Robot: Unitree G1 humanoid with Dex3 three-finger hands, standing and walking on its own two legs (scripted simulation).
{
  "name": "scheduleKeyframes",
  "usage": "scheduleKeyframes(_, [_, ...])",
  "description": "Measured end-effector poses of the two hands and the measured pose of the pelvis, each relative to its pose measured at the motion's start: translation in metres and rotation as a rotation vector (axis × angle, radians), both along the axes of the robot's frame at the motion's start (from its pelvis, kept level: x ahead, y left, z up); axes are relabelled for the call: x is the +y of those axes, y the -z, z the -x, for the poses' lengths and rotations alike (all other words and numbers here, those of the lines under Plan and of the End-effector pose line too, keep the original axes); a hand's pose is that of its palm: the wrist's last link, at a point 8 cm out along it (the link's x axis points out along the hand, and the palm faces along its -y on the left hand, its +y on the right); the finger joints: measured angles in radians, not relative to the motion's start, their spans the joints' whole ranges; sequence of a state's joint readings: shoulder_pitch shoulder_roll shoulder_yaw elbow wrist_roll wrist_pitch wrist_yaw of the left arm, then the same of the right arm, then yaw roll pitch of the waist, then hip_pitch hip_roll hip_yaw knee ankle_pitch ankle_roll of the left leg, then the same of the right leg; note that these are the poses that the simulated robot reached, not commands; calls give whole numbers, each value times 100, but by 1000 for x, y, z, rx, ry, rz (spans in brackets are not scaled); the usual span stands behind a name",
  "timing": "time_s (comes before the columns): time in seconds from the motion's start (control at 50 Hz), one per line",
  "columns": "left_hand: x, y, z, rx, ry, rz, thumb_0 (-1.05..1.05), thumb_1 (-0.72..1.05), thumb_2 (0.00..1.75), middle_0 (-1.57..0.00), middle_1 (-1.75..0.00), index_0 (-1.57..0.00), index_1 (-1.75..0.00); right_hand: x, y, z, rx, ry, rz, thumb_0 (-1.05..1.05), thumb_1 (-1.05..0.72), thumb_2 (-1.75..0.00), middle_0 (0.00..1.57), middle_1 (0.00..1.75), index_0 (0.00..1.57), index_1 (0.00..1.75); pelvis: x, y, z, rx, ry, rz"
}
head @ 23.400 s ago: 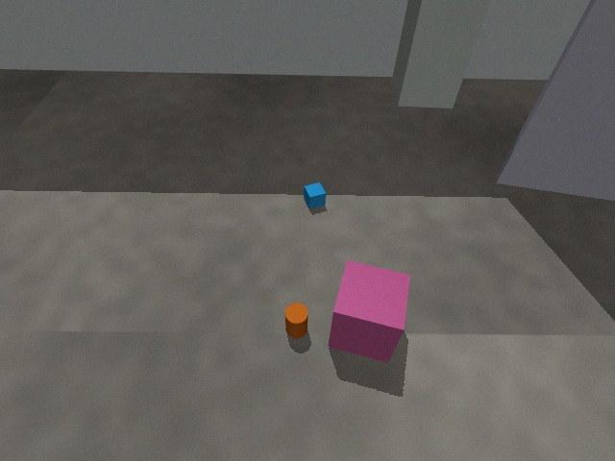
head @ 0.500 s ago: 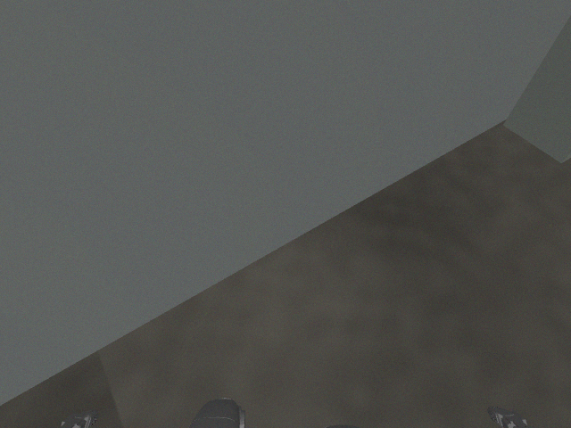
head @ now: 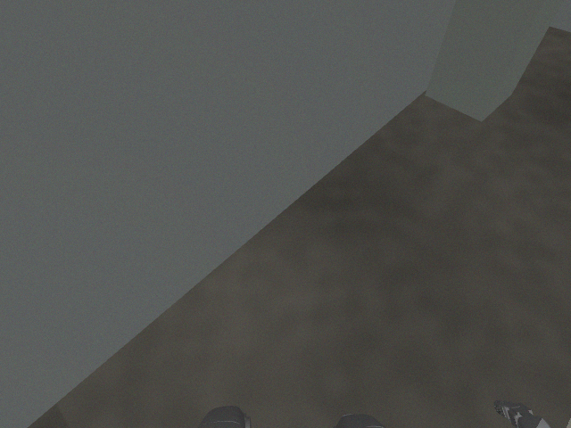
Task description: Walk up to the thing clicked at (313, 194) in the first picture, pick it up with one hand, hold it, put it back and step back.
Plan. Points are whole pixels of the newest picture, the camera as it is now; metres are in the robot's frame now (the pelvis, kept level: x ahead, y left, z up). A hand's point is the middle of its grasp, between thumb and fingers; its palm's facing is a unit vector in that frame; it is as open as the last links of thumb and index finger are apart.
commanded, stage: walk up
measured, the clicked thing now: out of the picture +0.63 -1.25 -0.71
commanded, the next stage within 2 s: none
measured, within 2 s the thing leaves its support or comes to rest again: neither
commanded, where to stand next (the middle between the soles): +0.08 +0.04 m, yaw -78 degrees
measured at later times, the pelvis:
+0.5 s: pelvis +0.02 +0.12 +0.01, yaw -30 degrees
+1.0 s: pelvis -0.03 +0.14 +0.01, yaw -54 degrees
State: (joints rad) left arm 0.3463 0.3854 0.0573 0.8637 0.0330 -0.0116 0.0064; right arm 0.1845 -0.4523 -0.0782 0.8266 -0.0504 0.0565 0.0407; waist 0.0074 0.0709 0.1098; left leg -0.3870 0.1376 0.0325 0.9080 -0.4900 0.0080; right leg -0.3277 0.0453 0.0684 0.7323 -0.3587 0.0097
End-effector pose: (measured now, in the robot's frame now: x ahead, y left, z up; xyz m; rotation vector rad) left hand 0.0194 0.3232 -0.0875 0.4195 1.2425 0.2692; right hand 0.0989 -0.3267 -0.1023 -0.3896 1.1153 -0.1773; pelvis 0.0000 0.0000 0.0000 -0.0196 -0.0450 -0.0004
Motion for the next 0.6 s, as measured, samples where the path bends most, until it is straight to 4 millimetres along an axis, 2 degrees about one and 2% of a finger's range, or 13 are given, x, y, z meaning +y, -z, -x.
scheduleKeyframes(0.08, [-3,-26,-5,58,60,-44,1,90,90,-20,-30,-21,-30,6,2,-17,-74,71,-70,1,-90,-90,20,30,20,30,7,-12,-3,19,114,-31])
scheduleKeyframes(0.14, [5,-42,-23,71,117,-83,1,90,90,-20,-30,-21,-30,15,1,-22,-126,111,-110,1,-90,-90,20,30,20,30,14,-18,-7,31,176,-40])
scheduleKeyframes(0.2, [19,-51,-54,43,183,-122,1,90,90,-20,-30,-21,-30,23,2,-14,-130,157,-120,1,-90,-90,20,30,20,30,24,-18,-12,35,236,-42])
scheduleKeyframes(0.28, [36,-52,-107,-28,290,-145,1,90,90,-20,-30,-21,-30,33,6,4,-113,248,-102,1,-90,-90,20,30,20,30,44,-13,-19,39,315,-37])
scheduleKeyframes(0.38, [55,-36,-179,-113,438,-117,1,90,90,-20,-30,-21,-30,55,1,33,-123,367,-36,1,-90,-90,20,30,20,30,81,-2,-26,36,404,-25])
scheduleKeyframes(0.46, [57,-15,-232,-173,530,-73,1,90,90,-20,-30,-21,-30,86,-13,72,-115,445,7,1,-90,-90,20,30,20,30,110,0,-22,-13,484,-31])
scheduleKeyframes(0.52, [46,-12,-254,-157,627,-23,1,90,90,-20,-30,-21,-30,110,-32,107,-116,535,20,1,-90,-90,20,30,20,30,125,-11,-21,-21,547,14])
scheduleKeyframes(0.6, [34,-12,-270,-120,723,56,0,90,90,-20,-30,-21,-30,137,-53,154,-96,633,47,1,-90,-90,20,30,20,30,139,-23,-19,-2,615,29])
